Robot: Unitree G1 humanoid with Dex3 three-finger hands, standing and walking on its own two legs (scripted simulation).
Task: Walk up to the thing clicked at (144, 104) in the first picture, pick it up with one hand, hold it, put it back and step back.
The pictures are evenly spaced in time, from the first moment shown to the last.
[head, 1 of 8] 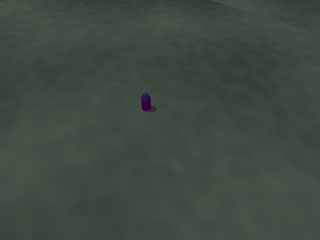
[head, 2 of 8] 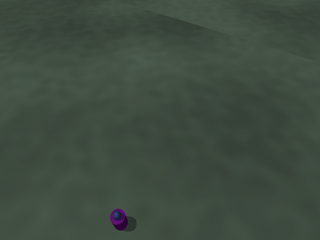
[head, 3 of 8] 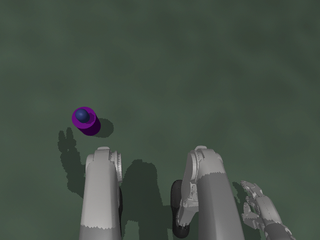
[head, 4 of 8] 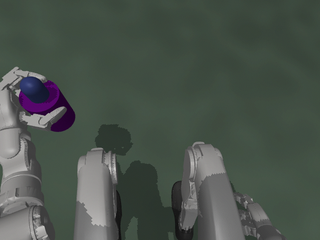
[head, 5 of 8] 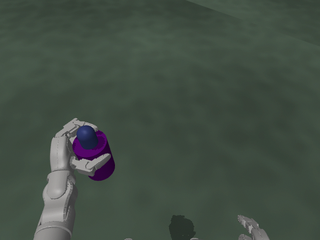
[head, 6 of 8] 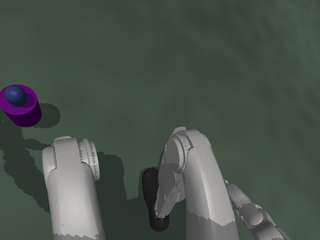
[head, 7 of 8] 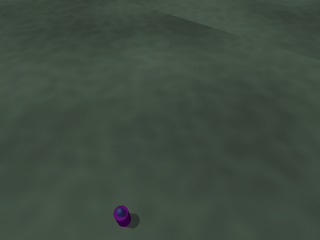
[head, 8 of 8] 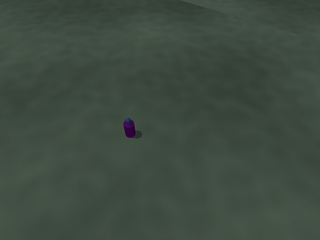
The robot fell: no
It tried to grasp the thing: yes
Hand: left
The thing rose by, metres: 0.68
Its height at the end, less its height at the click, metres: +0.00
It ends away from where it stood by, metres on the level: 0.01
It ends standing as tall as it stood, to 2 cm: yes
